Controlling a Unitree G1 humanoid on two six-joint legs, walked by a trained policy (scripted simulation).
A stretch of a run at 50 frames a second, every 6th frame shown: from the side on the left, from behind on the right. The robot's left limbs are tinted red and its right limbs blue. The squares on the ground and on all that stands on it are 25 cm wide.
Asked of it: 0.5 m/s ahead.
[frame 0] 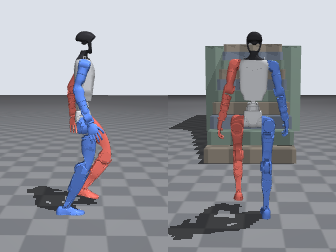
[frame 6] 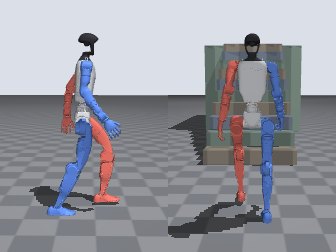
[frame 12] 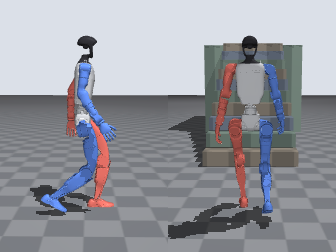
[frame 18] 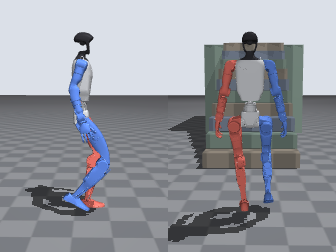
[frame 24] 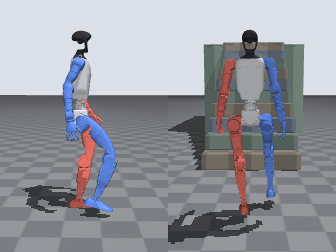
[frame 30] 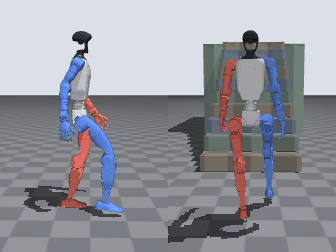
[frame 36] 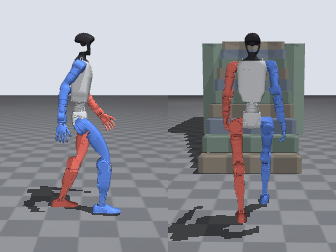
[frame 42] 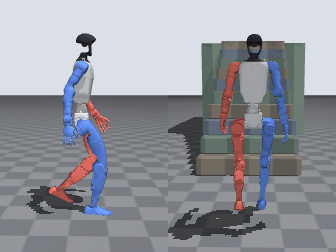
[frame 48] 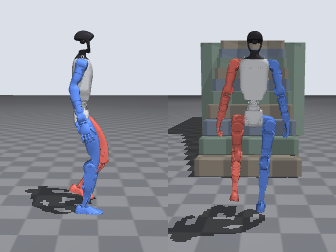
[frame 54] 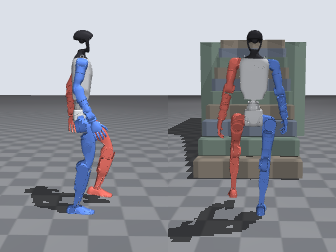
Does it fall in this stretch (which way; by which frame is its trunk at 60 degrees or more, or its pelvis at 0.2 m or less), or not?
no
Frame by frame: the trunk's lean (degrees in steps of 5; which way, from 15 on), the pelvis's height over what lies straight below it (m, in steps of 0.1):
0: 0, 0.8
6: 5, 0.8
12: 5, 0.7
18: 0, 0.8
24: 0, 0.8
30: 0, 0.8
36: 5, 0.8
42: 5, 0.8
48: 5, 0.8
54: 0, 0.8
